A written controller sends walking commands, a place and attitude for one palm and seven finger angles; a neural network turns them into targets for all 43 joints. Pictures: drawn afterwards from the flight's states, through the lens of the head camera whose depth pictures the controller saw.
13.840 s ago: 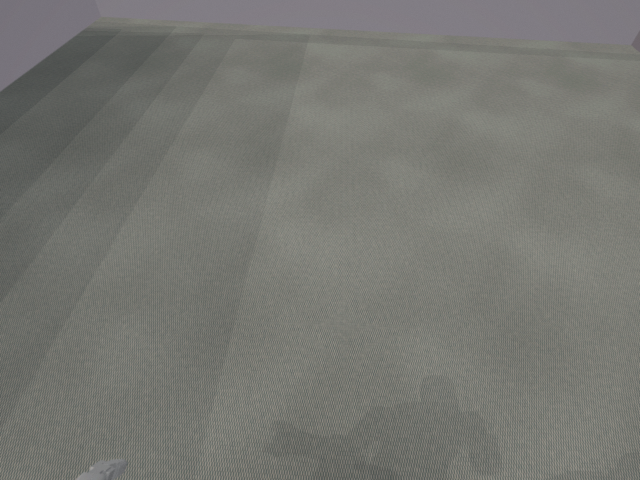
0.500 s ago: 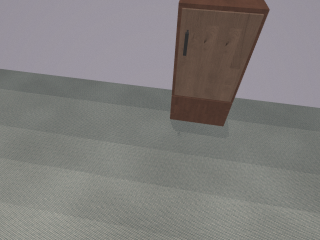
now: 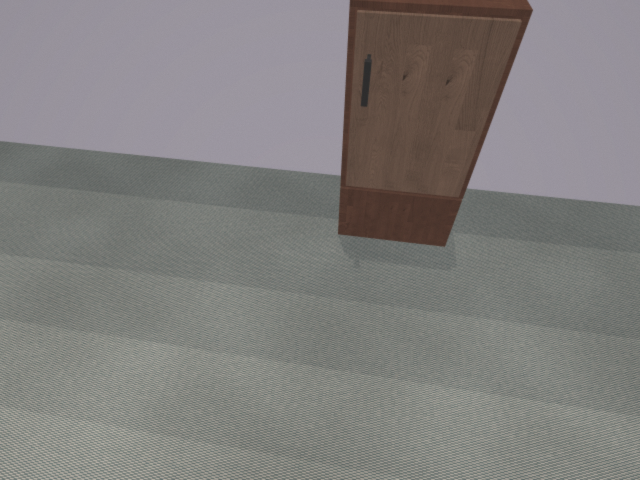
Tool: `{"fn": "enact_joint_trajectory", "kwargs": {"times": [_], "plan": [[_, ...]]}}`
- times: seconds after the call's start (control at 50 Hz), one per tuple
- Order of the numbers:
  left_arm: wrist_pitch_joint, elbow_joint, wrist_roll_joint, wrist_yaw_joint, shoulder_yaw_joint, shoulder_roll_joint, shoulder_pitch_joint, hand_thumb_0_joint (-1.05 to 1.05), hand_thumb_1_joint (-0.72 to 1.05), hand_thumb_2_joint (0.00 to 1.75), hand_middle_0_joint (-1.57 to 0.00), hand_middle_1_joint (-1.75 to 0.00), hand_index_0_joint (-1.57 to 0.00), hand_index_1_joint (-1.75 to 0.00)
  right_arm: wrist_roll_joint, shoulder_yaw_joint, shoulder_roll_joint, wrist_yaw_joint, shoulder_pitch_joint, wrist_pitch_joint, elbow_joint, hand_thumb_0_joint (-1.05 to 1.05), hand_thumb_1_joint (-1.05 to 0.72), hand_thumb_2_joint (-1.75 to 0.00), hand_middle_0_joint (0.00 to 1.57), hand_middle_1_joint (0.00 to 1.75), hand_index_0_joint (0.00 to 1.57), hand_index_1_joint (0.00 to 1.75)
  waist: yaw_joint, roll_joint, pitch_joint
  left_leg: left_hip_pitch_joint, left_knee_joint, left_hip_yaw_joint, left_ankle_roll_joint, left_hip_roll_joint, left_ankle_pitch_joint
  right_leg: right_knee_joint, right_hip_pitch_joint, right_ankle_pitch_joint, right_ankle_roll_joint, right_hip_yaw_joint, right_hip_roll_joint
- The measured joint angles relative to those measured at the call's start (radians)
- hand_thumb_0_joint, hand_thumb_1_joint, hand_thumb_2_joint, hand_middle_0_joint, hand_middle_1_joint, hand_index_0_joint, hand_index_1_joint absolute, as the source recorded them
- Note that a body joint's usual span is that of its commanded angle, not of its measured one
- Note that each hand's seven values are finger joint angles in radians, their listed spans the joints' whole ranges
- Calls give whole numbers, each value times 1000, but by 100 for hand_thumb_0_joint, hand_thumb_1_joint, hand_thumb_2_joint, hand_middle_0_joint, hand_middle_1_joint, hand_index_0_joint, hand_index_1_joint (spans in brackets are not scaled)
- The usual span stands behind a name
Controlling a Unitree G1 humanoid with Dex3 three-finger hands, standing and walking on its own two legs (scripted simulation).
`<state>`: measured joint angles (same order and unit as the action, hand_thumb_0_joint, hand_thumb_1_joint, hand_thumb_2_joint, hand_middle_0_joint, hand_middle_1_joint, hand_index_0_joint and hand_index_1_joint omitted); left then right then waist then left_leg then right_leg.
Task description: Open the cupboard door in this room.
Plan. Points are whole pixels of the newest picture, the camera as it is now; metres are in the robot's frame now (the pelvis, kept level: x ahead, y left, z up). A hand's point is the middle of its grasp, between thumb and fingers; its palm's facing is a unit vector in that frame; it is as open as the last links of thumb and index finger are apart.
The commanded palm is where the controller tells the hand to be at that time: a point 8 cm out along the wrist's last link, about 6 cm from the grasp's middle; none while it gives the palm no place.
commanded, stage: look at it before walking up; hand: left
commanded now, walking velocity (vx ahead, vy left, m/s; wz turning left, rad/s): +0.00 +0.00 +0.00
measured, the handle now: (366, 80) +1.14 -0.07 -0.05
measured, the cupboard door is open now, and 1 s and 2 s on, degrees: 0 0 0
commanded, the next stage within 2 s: walk to a spot facing it in 0.20 s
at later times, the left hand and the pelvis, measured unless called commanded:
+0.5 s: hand out of the picture -0.01 +0.18 -0.18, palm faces +0.00 -0.99 -0.16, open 7.4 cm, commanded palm none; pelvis +0.00 +0.02 -0.01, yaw -4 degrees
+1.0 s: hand (234, 471) +0.17 +0.14 -0.17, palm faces -0.26 -0.94 -0.23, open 7.4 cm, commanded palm none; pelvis +0.11 -0.04 +0.00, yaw -20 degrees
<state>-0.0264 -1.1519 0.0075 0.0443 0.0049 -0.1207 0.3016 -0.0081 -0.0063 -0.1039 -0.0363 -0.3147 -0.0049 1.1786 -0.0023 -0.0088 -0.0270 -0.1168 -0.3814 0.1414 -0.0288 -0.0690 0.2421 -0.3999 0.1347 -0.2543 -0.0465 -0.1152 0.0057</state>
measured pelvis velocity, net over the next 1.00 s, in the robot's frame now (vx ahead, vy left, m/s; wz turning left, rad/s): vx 0.11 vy -0.04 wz -0.34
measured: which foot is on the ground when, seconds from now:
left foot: down 0.00-0.78, up 0.80-1.00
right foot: down 0.00-0.52, up 0.54-0.76, down 0.78-1.00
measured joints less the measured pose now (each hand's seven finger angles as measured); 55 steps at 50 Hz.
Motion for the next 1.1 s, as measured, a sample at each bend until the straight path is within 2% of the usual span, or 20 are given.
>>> {"fn": "enact_joint_trajectory", "kwargs": {"times": [0.36,0.48,0.54,0.6,0.64,0.7,0.76,0.78,0.8,0.84,0.88,0.92,1.0,1.1], "plan": [[1,-2,2,-6,-1,-2,-1,0,91,90,-20,-30,-20,-30,0,-5,-24,-3,28,-12,-12,0,-91,-90,20,29,20,29,9,15,-4,4,-5,9,18,14,11,1,-4,-1,19,10,-14],[29,8,7,-20,-25,-1,2,0,91,90,-20,-30,-20,-30,-5,-23,-34,-8,57,5,-45,0,-91,-90,20,29,20,29,18,12,-9,-23,-82,52,21,-5,62,-68,42,-27,22,54,-3],[50,33,14,-34,-42,-10,5,0,91,90,-20,-30,-20,-30,-9,-37,-39,-4,59,9,-78,0,-91,-90,20,29,20,29,17,21,-13,-42,-124,87,26,-8,93,-159,98,-74,23,85,-6],[71,60,24,-51,-60,-19,2,0,91,90,-20,-30,-20,-30,-15,-50,-51,0,51,-4,-105,0,-91,-90,20,29,20,29,12,15,-21,-33,-136,128,28,-15,116,-394,199,-179,32,64,-27],[76,80,26,-61,-71,-24,-12,0,91,90,-20,-30,-20,-30,-20,-55,-62,3,39,-13,-114,0,-91,-90,20,29,20,30,5,2,-27,-13,-122,147,19,-22,119,-480,248,-199,41,44,-48],[67,121,25,-72,-81,-33,-38,0,91,90,-20,-30,-20,-30,-27,-62,-81,9,25,-13,-115,0,-91,-90,20,29,20,30,0,-27,-38,17,-115,170,-3,-48,133,-442,269,-191,48,12,-75],[43,163,26,-79,-89,-52,-56,0,91,90,-20,-30,-20,-30,-27,-67,-97,20,9,-3,-115,0,-90,-90,20,30,20,30,3,-49,-43,24,-187,187,-36,-97,193,-299,228,-121,42,-20,-73],[27,175,26,-78,-89,-64,-61,0,91,90,-20,-30,-20,-30,-23,-67,-100,25,3,2,-116,0,-90,-90,20,30,20,30,7,-52,-43,-2,-265,179,-32,-122,226,-267,215,-81,27,-26,-63],[10,181,23,-73,-89,-70,-70,0,91,90,-20,-30,-20,-30,-18,-68,-104,29,9,13,-117,0,-90,-90,20,30,20,30,14,-57,-48,-50,-389,130,-27,-133,273,-296,222,-81,13,-31,-50],[-12,191,13,-58,-85,-77,-72,0,91,90,-20,-30,-20,-30,-12,-66,-112,34,45,37,-123,0,-90,-90,20,29,20,29,32,-48,-59,-171,-653,18,-22,-99,300,-317,217,-110,-8,-19,-31],[-18,188,12,-49,-80,-77,-58,0,91,90,-20,-30,-20,-30,-15,-67,-119,37,96,37,-146,1,-91,-90,20,29,20,29,40,-35,-69,-275,-799,-36,-21,-69,233,-268,182,-104,-12,5,-13],[-16,175,15,-46,-72,-72,-34,0,91,90,-20,-30,-20,-30,-19,-67,-124,42,146,25,-181,1,-91,-90,20,29,20,29,41,-24,-67,-350,-806,-53,-29,-60,166,-196,140,-77,-8,33,1],[-19,144,19,-53,-57,-61,12,0,91,90,-20,-30,-20,-30,-18,-62,-125,50,229,5,-253,1,-91,-90,20,29,19,29,41,-7,-51,-445,-689,-72,-47,-59,76,-76,63,-45,-4,87,15],[-22,132,20,-55,-51,-60,42,0,90,90,-21,-30,-20,-30,-12,-53,-118,57,294,-2,-297,0,-91,-90,20,29,19,29,63,10,-48,-470,-498,-85,-52,-51,10,-6,-23,-61,18,137,19]]}}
